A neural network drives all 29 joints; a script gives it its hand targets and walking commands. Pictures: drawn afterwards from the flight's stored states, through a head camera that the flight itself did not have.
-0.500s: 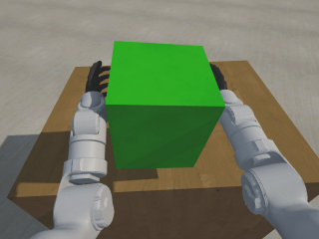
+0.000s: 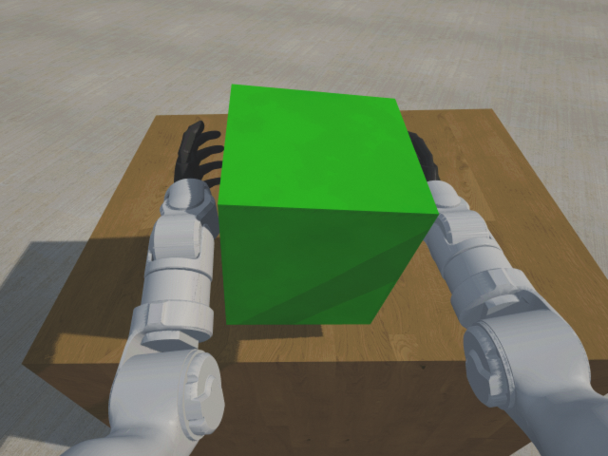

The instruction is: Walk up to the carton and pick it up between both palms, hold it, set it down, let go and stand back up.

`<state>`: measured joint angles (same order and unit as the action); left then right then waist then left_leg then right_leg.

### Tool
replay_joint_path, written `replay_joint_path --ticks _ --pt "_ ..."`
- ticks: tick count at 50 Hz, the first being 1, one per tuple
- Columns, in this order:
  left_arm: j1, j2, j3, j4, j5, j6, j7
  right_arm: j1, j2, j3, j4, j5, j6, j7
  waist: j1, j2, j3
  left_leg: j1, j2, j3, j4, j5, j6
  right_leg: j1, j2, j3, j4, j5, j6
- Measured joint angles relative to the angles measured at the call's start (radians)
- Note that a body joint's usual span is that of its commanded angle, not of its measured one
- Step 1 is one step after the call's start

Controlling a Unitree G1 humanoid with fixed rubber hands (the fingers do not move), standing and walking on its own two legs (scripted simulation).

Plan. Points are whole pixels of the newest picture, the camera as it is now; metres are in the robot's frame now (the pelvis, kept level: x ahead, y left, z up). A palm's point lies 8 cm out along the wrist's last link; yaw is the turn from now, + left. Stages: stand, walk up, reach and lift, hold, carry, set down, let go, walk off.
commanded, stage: set down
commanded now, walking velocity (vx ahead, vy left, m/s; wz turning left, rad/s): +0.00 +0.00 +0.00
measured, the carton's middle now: (307, 215) +0.41 +0.03 +0.12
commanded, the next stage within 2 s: none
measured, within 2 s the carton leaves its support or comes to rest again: rests again in 2.00 s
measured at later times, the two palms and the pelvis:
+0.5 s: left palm (197, 197) +0.42 +0.17 +0.15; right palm (415, 191) +0.45 -0.12 +0.13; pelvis +0.01 -0.01 +0.00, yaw +0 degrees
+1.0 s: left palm (202, 212) +0.41 +0.17 +0.13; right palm (413, 197) +0.46 -0.12 +0.11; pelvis +0.02 -0.01 +0.00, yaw +0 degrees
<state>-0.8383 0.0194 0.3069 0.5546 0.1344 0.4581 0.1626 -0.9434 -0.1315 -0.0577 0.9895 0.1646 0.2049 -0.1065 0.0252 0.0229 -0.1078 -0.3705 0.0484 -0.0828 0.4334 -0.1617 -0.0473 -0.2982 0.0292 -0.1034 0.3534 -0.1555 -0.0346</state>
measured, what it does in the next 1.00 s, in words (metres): stands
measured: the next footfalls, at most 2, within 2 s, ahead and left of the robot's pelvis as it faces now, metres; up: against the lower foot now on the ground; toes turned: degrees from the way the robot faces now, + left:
none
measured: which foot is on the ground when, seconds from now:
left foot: down 0.00-1.00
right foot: down 0.00-1.00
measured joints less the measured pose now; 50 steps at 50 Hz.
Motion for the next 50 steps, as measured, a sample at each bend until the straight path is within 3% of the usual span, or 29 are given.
replay_joint_path --ticks 28,50 --pt "0.025 -0.026 0.000 0.093 0.000 -0.099 0.020 0.000 -0.008 -0.053 0.106 -0.084 -0.085 0.057 0.059 0.000 0.005 0.001 0.016 0.000 0.000 -0.016 -0.010 0.000 0.016 0.000 0.000 -0.019 -0.015" --pt "0.025 -0.045 0.001 0.212 0.009 -0.191 0.033 0.000 -0.008 -0.177 0.193 -0.229 -0.149 0.111 0.096 0.000 -0.002 0.001 0.022 0.000 0.000 -0.024 -0.012 -0.001 0.022 0.000 0.000 -0.024 -0.020"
